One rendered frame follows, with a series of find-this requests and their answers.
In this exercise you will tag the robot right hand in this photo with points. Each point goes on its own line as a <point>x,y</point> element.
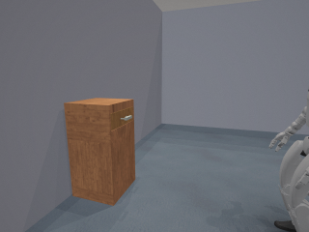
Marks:
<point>284,138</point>

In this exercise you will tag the robot thigh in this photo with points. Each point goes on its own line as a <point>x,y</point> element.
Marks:
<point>297,195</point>
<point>289,164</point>

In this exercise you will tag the drawer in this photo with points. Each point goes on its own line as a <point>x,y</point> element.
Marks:
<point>116,120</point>

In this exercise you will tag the robot left thigh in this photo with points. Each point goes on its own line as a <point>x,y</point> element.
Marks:
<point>297,195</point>

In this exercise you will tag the handle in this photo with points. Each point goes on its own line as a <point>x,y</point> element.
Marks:
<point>127,118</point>

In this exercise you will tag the right robot forearm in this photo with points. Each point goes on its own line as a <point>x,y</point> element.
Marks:
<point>296,125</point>

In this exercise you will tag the robot left hand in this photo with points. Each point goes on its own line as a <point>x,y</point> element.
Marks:
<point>303,180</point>

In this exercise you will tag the robot right thigh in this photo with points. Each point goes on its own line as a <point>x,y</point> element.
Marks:
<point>289,164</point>

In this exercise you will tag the cabinet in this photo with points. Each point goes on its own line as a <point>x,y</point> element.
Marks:
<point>102,161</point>

